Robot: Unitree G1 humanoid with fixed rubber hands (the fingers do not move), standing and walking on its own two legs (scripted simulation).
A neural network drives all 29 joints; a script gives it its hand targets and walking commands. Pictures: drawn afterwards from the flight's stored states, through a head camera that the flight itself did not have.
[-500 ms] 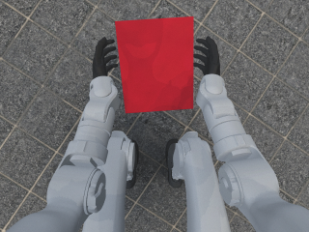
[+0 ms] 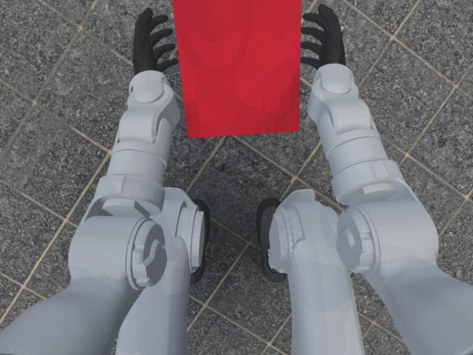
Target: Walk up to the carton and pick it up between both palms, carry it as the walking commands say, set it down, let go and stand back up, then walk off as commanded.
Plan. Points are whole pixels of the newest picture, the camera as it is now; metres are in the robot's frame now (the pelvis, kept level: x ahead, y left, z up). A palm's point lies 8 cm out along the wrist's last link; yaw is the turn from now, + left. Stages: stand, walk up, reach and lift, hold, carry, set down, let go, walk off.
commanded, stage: set down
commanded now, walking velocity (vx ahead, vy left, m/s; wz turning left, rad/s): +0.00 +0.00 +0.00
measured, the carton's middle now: (237, 64) +0.54 +0.00 -0.25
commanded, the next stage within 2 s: none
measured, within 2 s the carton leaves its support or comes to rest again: neither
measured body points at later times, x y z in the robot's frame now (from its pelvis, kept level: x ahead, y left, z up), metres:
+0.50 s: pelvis +0.01 +0.00 -0.04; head +0.38 +0.01 +0.22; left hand +0.57 +0.15 -0.20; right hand +0.55 -0.12 -0.22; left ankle +0.12 +0.10 -0.38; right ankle +0.12 -0.10 -0.38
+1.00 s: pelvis +0.02 +0.00 -0.04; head +0.38 +0.01 +0.22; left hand +0.57 +0.15 -0.20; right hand +0.56 -0.13 -0.22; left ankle +0.12 +0.10 -0.38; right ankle +0.12 -0.10 -0.38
